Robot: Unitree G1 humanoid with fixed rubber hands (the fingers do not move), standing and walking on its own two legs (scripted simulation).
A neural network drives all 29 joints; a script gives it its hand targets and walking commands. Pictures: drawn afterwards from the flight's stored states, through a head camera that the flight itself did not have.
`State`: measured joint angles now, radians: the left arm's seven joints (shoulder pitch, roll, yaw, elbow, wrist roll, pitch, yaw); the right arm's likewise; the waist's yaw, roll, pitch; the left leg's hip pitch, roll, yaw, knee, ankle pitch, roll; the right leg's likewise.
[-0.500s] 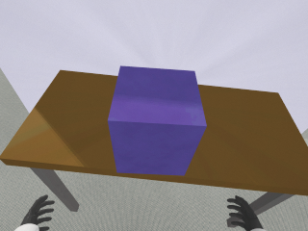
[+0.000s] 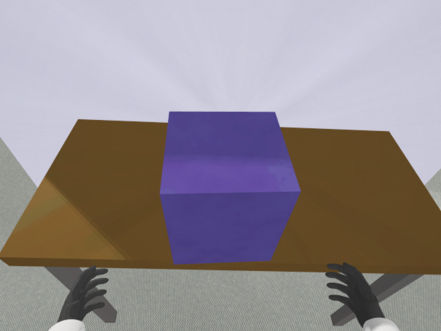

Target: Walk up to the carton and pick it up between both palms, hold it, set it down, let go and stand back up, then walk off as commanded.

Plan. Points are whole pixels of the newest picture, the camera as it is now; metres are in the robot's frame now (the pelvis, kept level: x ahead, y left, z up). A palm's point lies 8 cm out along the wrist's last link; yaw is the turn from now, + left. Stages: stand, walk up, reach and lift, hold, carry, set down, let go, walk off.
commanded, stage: reach and lift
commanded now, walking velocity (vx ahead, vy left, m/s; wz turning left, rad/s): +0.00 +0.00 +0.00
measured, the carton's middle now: (222, 190) +0.38 +0.02 +0.03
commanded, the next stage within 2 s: none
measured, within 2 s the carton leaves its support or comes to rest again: neither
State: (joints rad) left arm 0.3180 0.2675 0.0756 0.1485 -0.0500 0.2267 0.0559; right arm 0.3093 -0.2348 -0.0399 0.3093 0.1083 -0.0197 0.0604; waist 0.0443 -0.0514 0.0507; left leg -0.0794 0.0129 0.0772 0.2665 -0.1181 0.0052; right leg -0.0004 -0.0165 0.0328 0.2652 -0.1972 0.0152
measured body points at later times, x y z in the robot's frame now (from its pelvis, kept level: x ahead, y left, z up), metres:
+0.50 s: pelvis +0.01 -0.02 +0.00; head +0.00 +0.00 +0.45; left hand +0.16 +0.24 +0.01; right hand +0.20 -0.20 +0.02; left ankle +0.02 +0.11 -0.75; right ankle -0.03 -0.13 -0.75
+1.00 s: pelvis +0.00 -0.01 +0.00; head +0.00 -0.01 +0.45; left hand +0.22 +0.24 +0.07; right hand +0.25 -0.18 +0.06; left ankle +0.02 +0.11 -0.75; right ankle -0.03 -0.13 -0.75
